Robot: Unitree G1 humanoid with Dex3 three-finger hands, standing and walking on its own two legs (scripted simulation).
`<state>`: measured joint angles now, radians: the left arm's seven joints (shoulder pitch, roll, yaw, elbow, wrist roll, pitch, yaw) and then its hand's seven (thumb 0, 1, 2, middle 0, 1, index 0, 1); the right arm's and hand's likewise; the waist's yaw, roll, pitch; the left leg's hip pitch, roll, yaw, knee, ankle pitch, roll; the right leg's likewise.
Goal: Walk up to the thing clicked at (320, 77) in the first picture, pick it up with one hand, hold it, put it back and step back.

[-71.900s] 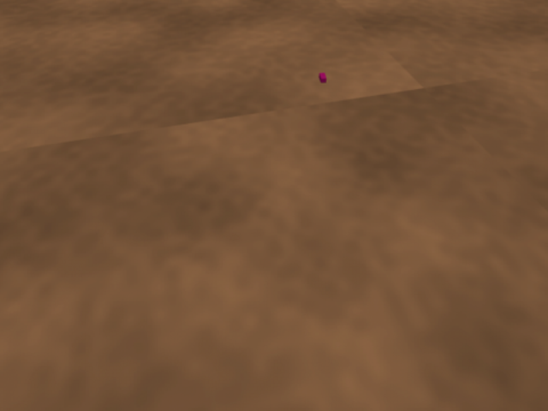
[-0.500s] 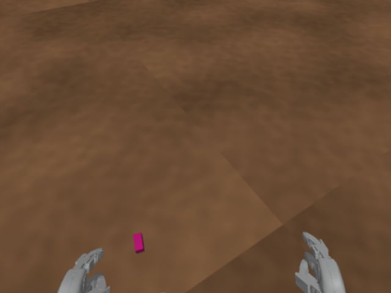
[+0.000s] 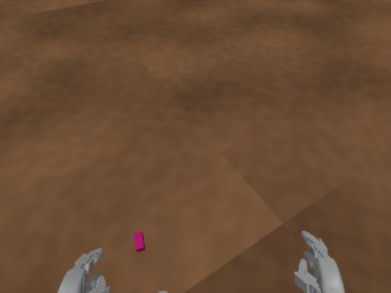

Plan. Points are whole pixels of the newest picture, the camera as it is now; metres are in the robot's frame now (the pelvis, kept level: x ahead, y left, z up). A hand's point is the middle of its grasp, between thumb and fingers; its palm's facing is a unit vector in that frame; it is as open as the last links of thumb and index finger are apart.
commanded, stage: stand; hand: left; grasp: from above
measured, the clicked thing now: (139, 241) +0.48 +0.27 -0.70
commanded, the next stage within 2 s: none
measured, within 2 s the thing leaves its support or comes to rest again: neither
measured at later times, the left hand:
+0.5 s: hand out of the picture +0.05 +0.25 -0.11, palm faces +0.08 -0.94 -0.34, open 7.4 cm
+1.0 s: hand out of the picture +0.01 +0.25 -0.10, palm faces +0.08 -0.94 -0.34, open 7.4 cm
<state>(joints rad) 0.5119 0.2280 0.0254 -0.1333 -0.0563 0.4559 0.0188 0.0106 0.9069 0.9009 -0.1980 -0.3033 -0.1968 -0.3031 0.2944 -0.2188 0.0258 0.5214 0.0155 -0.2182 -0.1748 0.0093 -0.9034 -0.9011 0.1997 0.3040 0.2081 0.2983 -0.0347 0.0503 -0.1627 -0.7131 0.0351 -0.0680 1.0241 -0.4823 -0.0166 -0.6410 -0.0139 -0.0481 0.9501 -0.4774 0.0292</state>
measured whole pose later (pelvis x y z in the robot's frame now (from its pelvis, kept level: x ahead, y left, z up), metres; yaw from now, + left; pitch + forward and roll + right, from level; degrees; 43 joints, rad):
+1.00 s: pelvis -0.01 +0.00 +0.06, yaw +3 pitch -4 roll -1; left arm 0.19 0.31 0.03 1.11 0.03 0.01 0.02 0.00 0.91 0.90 -0.20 -0.30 -0.20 -0.30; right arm 0.16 -0.30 -0.05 1.10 -0.02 0.02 0.00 0.00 -0.91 -0.90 0.20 0.30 0.21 0.30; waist 0.02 0.02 0.07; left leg -0.18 -0.01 -0.08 0.44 -0.19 -0.01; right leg -0.11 -0.06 -0.08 0.41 -0.22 0.04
